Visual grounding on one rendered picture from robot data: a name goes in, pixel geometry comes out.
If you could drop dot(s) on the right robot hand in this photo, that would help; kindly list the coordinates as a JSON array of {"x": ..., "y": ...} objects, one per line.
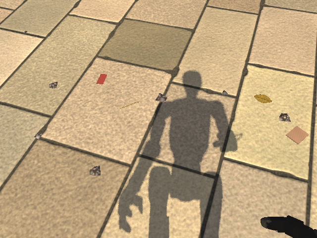
[{"x": 289, "y": 225}]

